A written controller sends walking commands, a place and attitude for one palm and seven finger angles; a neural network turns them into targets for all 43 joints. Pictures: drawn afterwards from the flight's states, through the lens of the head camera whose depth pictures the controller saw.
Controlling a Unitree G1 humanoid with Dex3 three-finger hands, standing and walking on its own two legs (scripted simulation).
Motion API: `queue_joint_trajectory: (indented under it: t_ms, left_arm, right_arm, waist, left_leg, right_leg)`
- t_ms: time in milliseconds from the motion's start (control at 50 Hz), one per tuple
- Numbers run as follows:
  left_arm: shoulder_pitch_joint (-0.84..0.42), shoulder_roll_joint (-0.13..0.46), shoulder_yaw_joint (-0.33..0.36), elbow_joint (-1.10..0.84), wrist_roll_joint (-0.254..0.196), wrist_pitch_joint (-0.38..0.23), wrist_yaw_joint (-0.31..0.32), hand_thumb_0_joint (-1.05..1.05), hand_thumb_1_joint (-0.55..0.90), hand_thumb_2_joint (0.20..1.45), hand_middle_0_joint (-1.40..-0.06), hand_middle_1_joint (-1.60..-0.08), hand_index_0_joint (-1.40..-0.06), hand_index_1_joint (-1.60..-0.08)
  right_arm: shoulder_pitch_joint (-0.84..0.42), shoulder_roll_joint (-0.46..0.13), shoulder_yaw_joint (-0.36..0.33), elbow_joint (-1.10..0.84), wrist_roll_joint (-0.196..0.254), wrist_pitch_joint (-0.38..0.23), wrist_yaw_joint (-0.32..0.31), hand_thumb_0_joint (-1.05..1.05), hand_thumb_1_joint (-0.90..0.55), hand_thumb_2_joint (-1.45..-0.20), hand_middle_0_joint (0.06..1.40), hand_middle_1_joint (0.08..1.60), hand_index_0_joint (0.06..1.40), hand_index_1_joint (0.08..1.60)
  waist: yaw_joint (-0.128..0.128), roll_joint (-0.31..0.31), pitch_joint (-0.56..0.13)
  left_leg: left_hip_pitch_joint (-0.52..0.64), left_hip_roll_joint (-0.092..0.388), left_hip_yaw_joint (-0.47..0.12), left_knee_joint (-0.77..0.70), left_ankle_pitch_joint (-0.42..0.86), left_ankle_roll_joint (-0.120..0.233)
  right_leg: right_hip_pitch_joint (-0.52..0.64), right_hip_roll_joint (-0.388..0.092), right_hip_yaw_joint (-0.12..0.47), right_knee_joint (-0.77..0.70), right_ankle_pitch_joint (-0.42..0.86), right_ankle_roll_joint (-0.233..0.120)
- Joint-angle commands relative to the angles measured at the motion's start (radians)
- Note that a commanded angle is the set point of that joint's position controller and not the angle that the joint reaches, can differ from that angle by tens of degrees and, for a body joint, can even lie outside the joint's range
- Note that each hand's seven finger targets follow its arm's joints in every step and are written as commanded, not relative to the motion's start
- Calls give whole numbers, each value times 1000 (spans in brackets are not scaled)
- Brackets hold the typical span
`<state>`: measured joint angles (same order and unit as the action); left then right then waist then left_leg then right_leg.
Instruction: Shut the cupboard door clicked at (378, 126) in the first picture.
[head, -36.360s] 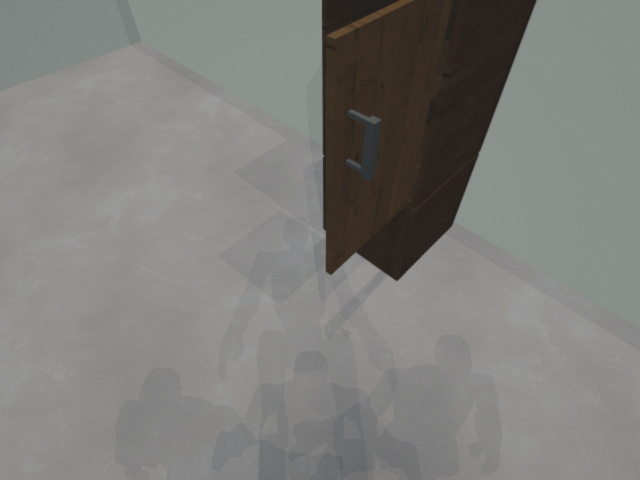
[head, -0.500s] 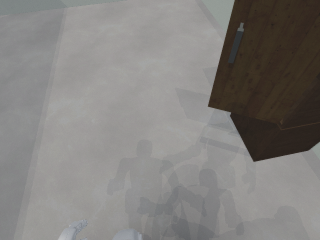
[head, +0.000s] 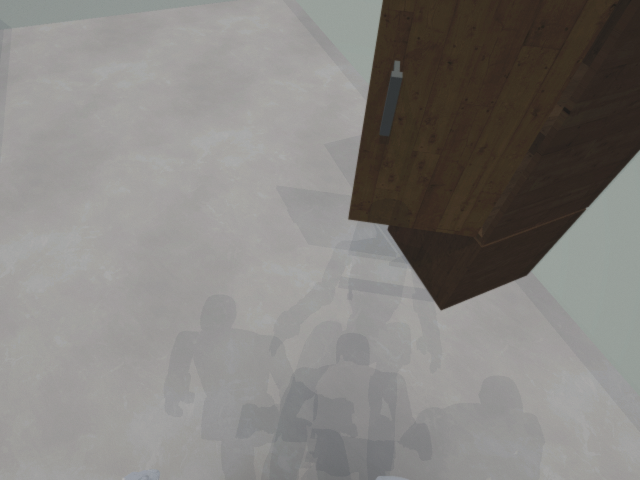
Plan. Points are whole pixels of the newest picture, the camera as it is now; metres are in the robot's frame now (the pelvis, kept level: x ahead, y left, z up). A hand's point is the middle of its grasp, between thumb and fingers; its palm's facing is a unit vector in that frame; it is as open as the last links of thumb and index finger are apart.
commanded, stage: take the last steps up to it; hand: left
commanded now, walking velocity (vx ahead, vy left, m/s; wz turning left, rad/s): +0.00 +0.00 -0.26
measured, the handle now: (390, 99) +0.75 -0.09 +0.05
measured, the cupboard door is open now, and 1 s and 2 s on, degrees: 59 59 59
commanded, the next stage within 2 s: come to a stop and stand still in 0.90 s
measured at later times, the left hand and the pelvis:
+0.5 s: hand out of the picture +0.10 +0.16 -0.19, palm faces -0.11 -0.98 -0.14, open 7.4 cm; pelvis +0.07 -0.03 -0.01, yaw -8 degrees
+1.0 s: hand (329, 342) +0.35 +0.00 -0.17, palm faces -0.23 -0.95 -0.19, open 7.3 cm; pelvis +0.23 -0.16 -0.01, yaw -11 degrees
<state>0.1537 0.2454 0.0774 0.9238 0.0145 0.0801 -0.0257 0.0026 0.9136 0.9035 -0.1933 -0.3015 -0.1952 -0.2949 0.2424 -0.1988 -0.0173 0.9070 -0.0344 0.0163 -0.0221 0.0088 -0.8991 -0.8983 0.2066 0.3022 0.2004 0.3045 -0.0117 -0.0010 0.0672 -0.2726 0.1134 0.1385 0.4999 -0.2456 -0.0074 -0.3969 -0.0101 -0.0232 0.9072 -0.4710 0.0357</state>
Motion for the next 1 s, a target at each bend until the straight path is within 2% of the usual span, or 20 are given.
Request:
queue_joint_trajectory:
  t_ms: [0,40,80,120,160,300,360,380,400,420,440,500,580,720,780,800,820,860,920,980]
  left_arm:
    - [7,25,-5,-60,3,-39,4,0,900,900,-200,-300,-200,-300]
    - [89,66,4,-32,5,-50,11,0,900,900,-200,-300,-200,-300]
    - [146,214,27,-5,15,-66,26,0,900,900,-200,-300,-200,-300]
    - [137,187,34,3,13,-64,35,0,900,900,-200,-300,-200,-300]
    - [60,125,17,-12,9,-73,34,0,900,900,-200,-300,-200,-300]
    - [94,136,18,21,16,-94,20,0,900,900,-200,-300,-200,-300]
    - [61,133,21,27,8,-90,12,0,900,900,-200,-300,-200,-300]
    - [55,101,15,21,0,-89,9,0,900,900,-200,-300,-200,-300]
    - [86,29,1,5,-6,-87,-4,0,900,900,-200,-300,-200,-300]
    - [21,36,-9,-37,3,-90,-11,0,900,900,-200,-300,-200,-300]
    - [-21,71,3,-48,21,-80,-13,0,900,900,-200,-300,-200,-300]
    - [-21,59,16,-23,27,-68,-36,0,900,900,-200,-300,-200,-300]
    - [0,13,3,-6,19,-57,-43,0,900,900,-200,-300,-200,-300]
    - [-90,20,-12,-16,13,-73,-37,0,900,900,-200,-300,-200,-300]
    - [91,61,-1,50,14,-96,-27,0,900,900,-200,-300,-200,-300]
    - [238,126,17,96,16,-110,-16,0,900,900,-200,-300,-200,-300]
    - [360,237,40,138,21,-122,5,0,900,900,-200,-300,-200,-300]
    - [266,226,28,119,7,-121,22,0,900,900,-200,-300,-200,-300]
    - [81,79,-10,76,3,-124,41,0,900,900,-200,-300,-200,-300]
    - [58,41,-28,83,6,-134,41,0,900,900,-200,-300,-200,-300]
  right_arm:
    - [64,-221,-69,-10,3,-9,-11,0,-900,-900,200,300,200,300]
    - [44,-205,-72,-10,15,-5,-5,0,-900,-900,200,300,200,300]
    - [-20,-96,-48,-60,23,2,5,0,-900,-900,200,300,200,300]
    - [-70,-124,-54,-58,14,16,-3,0,-900,-900,200,300,200,300]
    - [-47,-139,-58,-30,6,2,9,0,-900,-900,200,300,200,300]
    - [-57,-99,-54,-33,5,-21,21,0,-900,-900,200,300,200,300]
    - [62,-101,-50,2,6,-44,7,0,-900,-900,200,300,200,300]
    - [146,-138,-54,33,3,-57,-2,0,-900,-900,200,300,200,300]
    - [244,-240,-78,61,-13,-66,-11,0,-900,-900,200,300,200,300]
    - [332,-312,-88,67,-16,-61,-21,0,-900,-900,200,300,200,300]
    - [298,-303,-84,66,-13,-58,-25,0,-900,-900,200,300,200,300]
    - [146,-205,-56,28,-8,-67,-26,0,-900,-900,200,300,200,300]
    - [163,-190,-57,56,-4,-81,-20,0,-900,-900,200,300,200,300]
    - [178,-194,-74,93,-8,-64,0,0,-900,-900,200,300,200,300]
    - [149,-205,-78,102,3,-53,5,0,-900,-900,200,300,200,300]
    - [141,-176,-73,102,12,-55,12,0,-900,-900,200,300,200,300]
    - [141,-71,-48,75,25,-54,20,0,-900,-900,200,300,200,300]
    - [89,-65,-45,48,29,-46,6,0,-900,-900,200,300,200,300]
    - [106,-67,-43,88,15,-38,11,0,-900,-900,200,300,200,300]
    - [122,-18,-27,100,8,-21,15,0,-900,-900,200,300,200,300]
  waist:
    - [-14,205,-143]
    - [27,123,-152]
    - [63,-272,-105]
    - [68,-295,-62]
    - [19,-214,-25]
    - [21,-157,-11]
    - [-41,-124,-47]
    - [-75,-29,-79]
    - [-106,237,-124]
    - [-143,293,-108]
    - [-124,218,-57]
    - [-43,154,55]
    - [-25,151,-8]
    - [-38,194,24]
    - [48,132,-82]
    - [120,14,-156]
    - [158,-305,-222]
    - [102,-346,-192]
    - [6,-147,-155]
    - [-28,-126,-113]
  left_leg:
    - [142,204,-135,-75,399,128]
    - [37,157,-87,28,271,55]
    - [-273,-50,14,347,-367,-50]
    - [-391,-39,-102,589,-344,-41]
    - [-390,-9,-107,604,-218,-49]
    - [-225,-39,-36,276,-162,-48]
    - [10,-66,-4,34,-32,-39]
    - [209,-34,-48,-80,2,-27]
    - [392,201,-373,-186,-153,49]
    - [393,412,-644,-288,-258,151]
    - [294,438,-646,-329,-334,168]
    - [102,322,-397,-359,-242,115]
    - [182,243,-139,-314,48,102]
    - [123,225,-27,-244,184,84]
    - [113,165,36,-20,333,32]
    - [-24,116,71,182,265,1]
    - [-272,-37,87,481,-260,-23]
    - [-362,-26,-107,760,-357,2]
    - [-266,32,-122,666,-188,-11]
    - [-165,3,-68,481,-158,-24]
  right_leg:
    - [94,22,-59,-260,90,-14]
    - [286,-5,-15,-519,309,-35]
    - [377,-349,376,-639,515,-203]
    - [335,-318,425,-681,288,-270]
    - [311,-237,281,-667,237,-248]
    - [241,-200,248,-676,171,-256]
    - [166,-146,223,-570,174,-217]
    - [47,-96,191,-437,170,-176]
    - [-159,25,85,-174,75,-109]
    - [-290,51,18,77,-102,-78]
    - [-332,-4,85,217,-70,-75]
    - [-298,-71,81,282,132,-47]
    - [-269,-74,26,139,235,-18]
    - [-63,-50,-70,-229,289,-27]
    - [228,18,-124,-393,328,-52]
    - [463,-42,-39,-441,306,-79]
    - [636,-303,293,-539,354,-166]
    - [483,-360,403,-642,437,-223]
    - [338,-269,126,-595,549,-219]
    - [193,-243,50,-626,616,-223]
